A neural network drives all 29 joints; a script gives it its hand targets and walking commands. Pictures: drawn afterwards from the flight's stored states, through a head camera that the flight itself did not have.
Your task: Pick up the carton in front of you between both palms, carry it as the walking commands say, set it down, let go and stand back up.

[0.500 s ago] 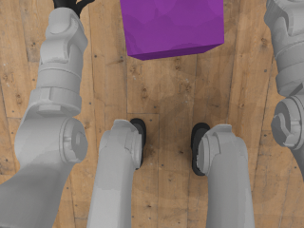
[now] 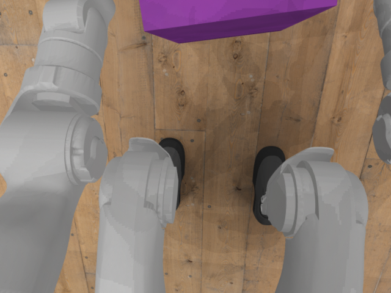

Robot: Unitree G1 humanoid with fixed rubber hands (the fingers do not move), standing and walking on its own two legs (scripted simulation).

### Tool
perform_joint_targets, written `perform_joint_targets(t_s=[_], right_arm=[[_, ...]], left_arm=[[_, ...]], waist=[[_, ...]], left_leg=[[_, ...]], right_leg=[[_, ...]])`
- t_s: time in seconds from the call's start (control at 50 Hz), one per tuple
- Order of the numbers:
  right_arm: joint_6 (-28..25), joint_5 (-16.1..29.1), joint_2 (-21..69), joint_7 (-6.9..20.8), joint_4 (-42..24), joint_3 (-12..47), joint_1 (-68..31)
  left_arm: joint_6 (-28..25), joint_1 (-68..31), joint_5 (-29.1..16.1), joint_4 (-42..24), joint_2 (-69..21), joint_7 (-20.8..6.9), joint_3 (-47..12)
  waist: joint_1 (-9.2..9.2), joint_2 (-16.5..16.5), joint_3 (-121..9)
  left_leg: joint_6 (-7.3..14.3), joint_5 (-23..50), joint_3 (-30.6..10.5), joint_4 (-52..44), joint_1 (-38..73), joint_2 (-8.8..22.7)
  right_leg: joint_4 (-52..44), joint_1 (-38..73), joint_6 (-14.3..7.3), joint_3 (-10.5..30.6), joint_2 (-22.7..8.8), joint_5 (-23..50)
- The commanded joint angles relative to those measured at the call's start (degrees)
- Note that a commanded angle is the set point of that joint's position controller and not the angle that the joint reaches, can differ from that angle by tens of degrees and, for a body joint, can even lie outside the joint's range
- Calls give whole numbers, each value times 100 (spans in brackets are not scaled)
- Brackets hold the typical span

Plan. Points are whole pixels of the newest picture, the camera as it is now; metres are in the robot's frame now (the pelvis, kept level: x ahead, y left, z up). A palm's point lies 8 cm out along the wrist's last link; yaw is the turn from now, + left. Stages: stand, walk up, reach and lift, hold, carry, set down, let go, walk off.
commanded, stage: reach and lift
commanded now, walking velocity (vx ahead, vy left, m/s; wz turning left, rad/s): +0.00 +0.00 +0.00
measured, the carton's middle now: out of the picture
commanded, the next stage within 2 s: none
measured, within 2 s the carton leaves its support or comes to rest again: leaves its support in 0.72 s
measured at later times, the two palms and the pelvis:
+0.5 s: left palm out of the picture +0.55 +0.15 -0.17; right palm out of the picture +0.58 -0.15 -0.17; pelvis -0.01 +0.00 +0.00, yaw +0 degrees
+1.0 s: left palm out of the picture +0.52 +0.14 -0.03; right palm out of the picture +0.53 -0.16 -0.02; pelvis -0.01 +0.01 +0.05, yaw -2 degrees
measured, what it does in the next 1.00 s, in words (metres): rises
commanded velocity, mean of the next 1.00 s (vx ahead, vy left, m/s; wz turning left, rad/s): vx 0.00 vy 0.00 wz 0.00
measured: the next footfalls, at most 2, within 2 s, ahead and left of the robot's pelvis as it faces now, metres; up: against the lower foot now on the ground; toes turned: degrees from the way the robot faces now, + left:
none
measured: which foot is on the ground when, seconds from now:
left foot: down 0.00-1.00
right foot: down 0.00-1.00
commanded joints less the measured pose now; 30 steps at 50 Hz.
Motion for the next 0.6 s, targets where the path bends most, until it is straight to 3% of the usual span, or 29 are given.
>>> perform_joint_targets(t_s=[0.0,0.2,0.28,0.32,0.36,0.42,0.48,0.58], right_arm=[[-110,-14,-429,6,-451,-57,-1585],[-85,-243,-193,-1,-447,-236,-1718],[-38,-182,397,78,-539,-59,-2034],[16,-369,631,130,-515,-177,-2043],[132,-486,2423,493,-557,64,-2409],[367,-756,4905,1249,-617,108,-2429],[566,-812,5798,1669,-823,-93,-2123],[714,-612,6324,1819,-1394,143,-2138]], left_arm=[[-121,-1152,-17,-471,641,13,25],[-112,-1408,211,-516,482,-71,209],[-53,-1737,219,-584,-58,-146,45],[-7,-1742,453,-549,-269,-177,245],[127,-2344,568,-700,-1982,-555,-68],[437,-2942,780,-882,-4303,-1316,-371],[694,-2924,841,-1145,-5034,-1730,-499],[859,-2868,474,-1539,-5743,-1974,-820]], waist=[[221,-690,-7980],[162,-602,-7293],[197,-657,-7129],[204,-640,-6973],[174,-640,-6782],[112,-657,-6177],[64,-558,-5975],[2,-553,-6707]], left_leg=[[32,3228,511,-723,3745,-54],[2,2399,532,-871,3206,-78],[30,2155,549,-912,3209,-141],[30,2024,572,-900,3293,-180],[82,1917,594,-900,3307,-295],[111,1615,635,-831,2997,-417],[186,1560,668,-762,2818,-436],[264,2147,661,-657,3071,-481]], right_leg=[[-861,3664,40,-388,-44,2901],[-1112,3311,15,-310,-23,2145],[-1154,3446,3,-330,44,1964],[-1167,3484,18,-361,92,1854],[-1179,3438,-20,-390,215,1807],[-1058,3153,-95,-449,341,1599],[-996,2846,-165,-555,366,1547],[-934,2988,-225,-618,368,2037]])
